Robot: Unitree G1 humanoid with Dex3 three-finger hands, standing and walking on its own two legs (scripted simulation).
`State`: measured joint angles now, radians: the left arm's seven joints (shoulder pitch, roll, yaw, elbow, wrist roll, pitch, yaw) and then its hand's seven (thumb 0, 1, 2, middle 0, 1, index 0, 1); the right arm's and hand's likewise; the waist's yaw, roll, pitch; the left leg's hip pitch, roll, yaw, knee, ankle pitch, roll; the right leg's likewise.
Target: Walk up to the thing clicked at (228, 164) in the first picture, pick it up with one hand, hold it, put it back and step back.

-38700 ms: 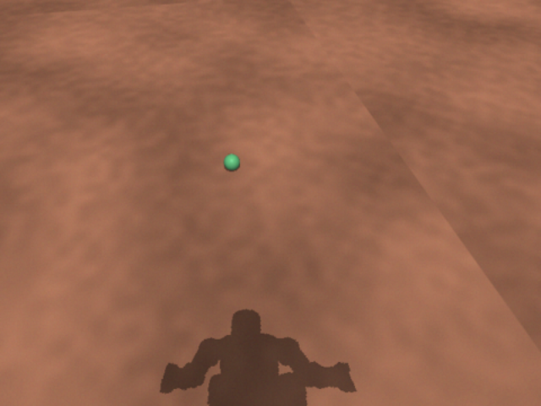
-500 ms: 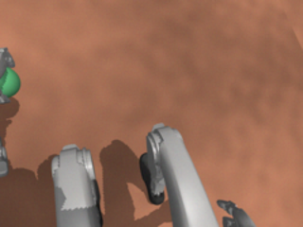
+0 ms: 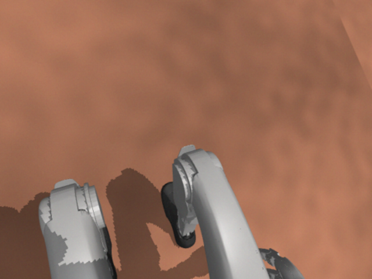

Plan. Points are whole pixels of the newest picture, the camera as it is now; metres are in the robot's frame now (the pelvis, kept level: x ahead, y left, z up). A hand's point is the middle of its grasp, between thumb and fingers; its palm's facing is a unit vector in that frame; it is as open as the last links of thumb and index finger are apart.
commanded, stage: lower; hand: left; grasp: from above
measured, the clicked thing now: out of the picture +0.52 +0.31 -0.20
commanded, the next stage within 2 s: rest in 0.40 s
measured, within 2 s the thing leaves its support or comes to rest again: neither
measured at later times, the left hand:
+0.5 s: hand out of the picture +0.51 +0.31 -0.22, palm faces -0.46 -0.06 -0.89, open 10.8 cm
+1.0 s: hand out of the picture +0.51 +0.31 -0.26, palm faces -0.46 -0.08 -0.89, open 10.9 cm
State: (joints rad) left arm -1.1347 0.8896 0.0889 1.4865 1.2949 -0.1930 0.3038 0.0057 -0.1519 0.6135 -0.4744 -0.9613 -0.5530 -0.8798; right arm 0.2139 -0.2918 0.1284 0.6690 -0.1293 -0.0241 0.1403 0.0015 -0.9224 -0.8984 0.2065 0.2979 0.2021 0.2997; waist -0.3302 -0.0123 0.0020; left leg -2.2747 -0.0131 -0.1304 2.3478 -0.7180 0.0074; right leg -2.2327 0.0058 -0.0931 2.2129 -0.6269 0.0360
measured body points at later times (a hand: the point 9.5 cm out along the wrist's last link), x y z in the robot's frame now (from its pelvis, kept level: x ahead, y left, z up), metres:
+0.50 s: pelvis +0.00 +0.00 -0.03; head +0.28 +0.09 +0.31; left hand +0.53 +0.31 -0.17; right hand +0.01 -0.27 -0.10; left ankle +0.07 +0.12 -0.32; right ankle +0.11 -0.12 -0.32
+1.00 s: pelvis -0.01 +0.01 -0.04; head +0.29 +0.10 +0.28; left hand +0.53 +0.31 -0.21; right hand +0.00 -0.27 -0.08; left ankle +0.07 +0.12 -0.32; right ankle +0.11 -0.12 -0.32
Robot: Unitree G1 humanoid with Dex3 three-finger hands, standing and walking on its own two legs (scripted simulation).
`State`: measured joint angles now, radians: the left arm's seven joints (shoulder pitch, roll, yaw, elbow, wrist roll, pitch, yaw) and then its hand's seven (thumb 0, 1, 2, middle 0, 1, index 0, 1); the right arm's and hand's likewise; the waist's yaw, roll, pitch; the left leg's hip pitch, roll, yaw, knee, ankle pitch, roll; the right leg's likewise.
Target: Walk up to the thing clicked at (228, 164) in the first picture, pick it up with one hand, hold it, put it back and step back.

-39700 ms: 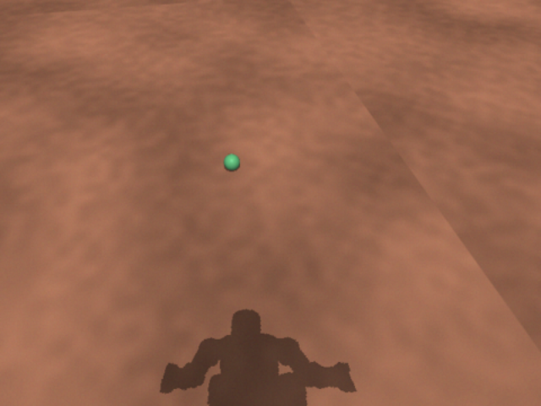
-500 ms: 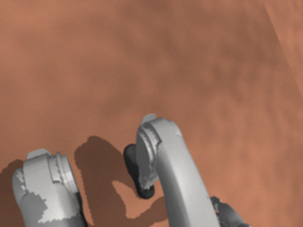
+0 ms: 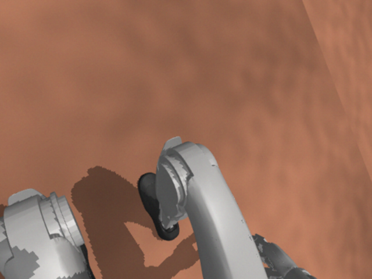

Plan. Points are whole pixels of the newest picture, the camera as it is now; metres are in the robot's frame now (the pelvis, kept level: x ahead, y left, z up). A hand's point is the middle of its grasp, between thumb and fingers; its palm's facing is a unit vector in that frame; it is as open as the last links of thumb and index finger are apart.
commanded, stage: rest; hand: left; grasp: from above
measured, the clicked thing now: out of the picture +0.50 +0.35 -0.25
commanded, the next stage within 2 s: open in 0.86 s
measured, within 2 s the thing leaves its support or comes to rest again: rests again in 1.32 s
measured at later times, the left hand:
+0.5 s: hand out of the picture +0.49 +0.34 -0.24, palm faces -0.44 -0.13 -0.89, open 10.9 cm
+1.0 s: hand out of the picture +0.49 +0.34 -0.24, palm faces -0.44 -0.13 -0.89, open 10.9 cm
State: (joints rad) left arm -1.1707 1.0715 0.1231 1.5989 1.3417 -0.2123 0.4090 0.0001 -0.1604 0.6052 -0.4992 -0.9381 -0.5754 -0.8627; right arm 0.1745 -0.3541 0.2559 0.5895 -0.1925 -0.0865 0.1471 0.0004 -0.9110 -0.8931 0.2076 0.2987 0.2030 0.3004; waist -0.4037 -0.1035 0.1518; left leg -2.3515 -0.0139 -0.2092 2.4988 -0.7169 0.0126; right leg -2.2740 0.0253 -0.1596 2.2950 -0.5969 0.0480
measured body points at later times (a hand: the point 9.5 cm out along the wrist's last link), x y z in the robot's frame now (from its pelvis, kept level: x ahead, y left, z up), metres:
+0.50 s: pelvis +0.00 +0.00 +0.00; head +0.29 +0.12 +0.31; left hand +0.51 +0.34 -0.19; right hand +0.02 -0.26 -0.05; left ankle +0.06 +0.12 -0.28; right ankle +0.13 -0.12 -0.28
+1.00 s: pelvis +0.00 +0.00 +0.00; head +0.30 +0.12 +0.31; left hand +0.51 +0.34 -0.19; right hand +0.02 -0.25 -0.05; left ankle +0.06 +0.12 -0.28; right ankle +0.13 -0.12 -0.28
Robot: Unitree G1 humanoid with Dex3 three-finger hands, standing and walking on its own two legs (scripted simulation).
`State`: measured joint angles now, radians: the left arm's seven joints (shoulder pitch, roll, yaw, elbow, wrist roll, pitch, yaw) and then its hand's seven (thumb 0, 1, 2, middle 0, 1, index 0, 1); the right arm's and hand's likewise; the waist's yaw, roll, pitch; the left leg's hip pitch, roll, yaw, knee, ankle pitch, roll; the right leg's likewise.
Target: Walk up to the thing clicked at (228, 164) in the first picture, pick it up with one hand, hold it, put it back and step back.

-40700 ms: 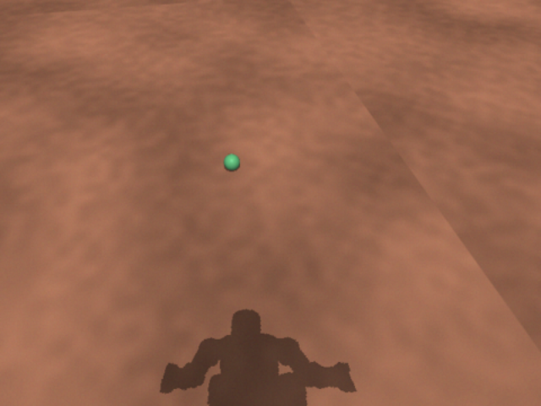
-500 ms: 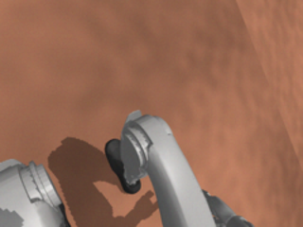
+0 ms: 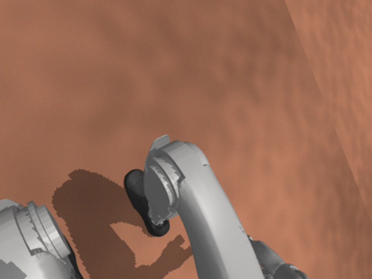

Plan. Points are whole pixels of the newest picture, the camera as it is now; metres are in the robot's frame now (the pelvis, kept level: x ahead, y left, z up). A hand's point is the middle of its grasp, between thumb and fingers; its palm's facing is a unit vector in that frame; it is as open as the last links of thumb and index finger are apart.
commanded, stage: open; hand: left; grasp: from above
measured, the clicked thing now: out of the picture +0.49 +0.36 -0.27
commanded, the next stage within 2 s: withdraw in 0.84 s
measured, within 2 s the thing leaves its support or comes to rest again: rests again in 0.32 s
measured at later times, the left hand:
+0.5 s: hand out of the picture +0.49 +0.36 -0.24, palm faces -0.43 -0.14 -0.89, open 13.5 cm
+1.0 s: hand out of the picture +0.49 +0.36 -0.24, palm faces -0.43 -0.15 -0.89, open 13.9 cm
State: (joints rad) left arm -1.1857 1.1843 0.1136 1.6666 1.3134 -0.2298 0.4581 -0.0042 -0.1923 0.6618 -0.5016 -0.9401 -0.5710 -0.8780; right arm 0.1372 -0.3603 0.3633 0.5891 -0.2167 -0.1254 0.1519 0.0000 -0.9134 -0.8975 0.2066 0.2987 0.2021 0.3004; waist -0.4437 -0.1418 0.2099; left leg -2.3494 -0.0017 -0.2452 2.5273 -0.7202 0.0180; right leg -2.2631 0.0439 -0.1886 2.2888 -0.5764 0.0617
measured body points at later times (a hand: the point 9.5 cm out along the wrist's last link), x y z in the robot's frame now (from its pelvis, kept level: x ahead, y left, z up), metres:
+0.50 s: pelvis +0.00 +0.00 +0.00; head +0.29 +0.13 +0.31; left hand +0.51 +0.36 -0.19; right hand +0.03 -0.25 -0.05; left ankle +0.06 +0.12 -0.28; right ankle +0.14 -0.12 -0.28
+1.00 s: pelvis +0.00 +0.00 +0.00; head +0.30 +0.14 +0.31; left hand +0.51 +0.37 -0.19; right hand +0.03 -0.25 -0.04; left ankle +0.06 +0.12 -0.28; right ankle +0.14 -0.12 -0.28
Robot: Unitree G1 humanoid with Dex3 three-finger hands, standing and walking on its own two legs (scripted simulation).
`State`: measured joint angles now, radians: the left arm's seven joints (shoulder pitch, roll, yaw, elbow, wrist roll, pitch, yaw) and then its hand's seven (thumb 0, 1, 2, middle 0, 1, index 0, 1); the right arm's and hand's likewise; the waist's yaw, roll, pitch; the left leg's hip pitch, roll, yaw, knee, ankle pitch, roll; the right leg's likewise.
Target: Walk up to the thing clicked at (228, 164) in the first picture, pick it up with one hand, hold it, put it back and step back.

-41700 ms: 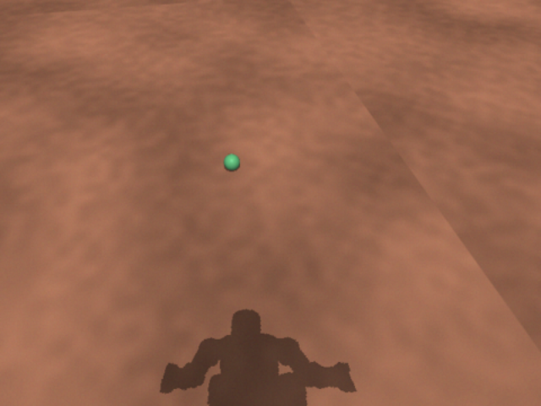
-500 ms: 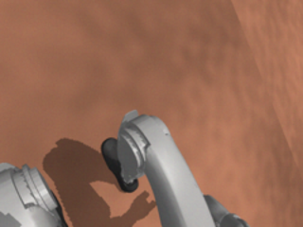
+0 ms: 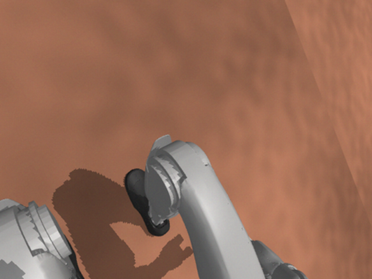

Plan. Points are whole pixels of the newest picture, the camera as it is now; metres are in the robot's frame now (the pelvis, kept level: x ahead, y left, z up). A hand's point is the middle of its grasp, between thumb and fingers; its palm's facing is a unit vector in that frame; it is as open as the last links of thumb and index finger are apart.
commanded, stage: withdraw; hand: left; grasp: from above
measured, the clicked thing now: out of the picture +0.51 +0.37 -0.27
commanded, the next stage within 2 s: home in 0.74 s
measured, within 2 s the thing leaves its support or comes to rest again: neither
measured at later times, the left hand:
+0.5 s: hand out of the picture +0.50 +0.40 -0.08, palm faces -0.41 -0.12 -0.90, open 14.0 cm
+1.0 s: hand out of the picture +0.48 +0.36 -0.14, palm faces -0.40 -0.13 -0.91, open 12.3 cm
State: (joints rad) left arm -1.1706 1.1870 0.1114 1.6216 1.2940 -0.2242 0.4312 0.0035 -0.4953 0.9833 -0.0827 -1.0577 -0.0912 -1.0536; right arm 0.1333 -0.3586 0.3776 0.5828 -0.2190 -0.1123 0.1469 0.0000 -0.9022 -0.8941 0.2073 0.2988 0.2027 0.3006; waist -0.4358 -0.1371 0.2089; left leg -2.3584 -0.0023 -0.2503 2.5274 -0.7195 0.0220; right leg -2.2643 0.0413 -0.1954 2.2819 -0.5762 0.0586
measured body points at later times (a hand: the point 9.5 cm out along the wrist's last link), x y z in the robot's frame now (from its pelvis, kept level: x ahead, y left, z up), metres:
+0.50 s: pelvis +0.00 +0.00 +0.05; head +0.25 +0.12 +0.40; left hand +0.51 +0.40 -0.03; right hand +0.09 -0.27 -0.03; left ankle +0.06 +0.12 -0.28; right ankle +0.14 -0.12 -0.28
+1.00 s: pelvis -0.01 +0.00 +0.02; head +0.25 +0.12 +0.37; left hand +0.50 +0.36 -0.09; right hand +0.04 -0.27 -0.05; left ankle +0.06 +0.12 -0.28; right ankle +0.14 -0.12 -0.28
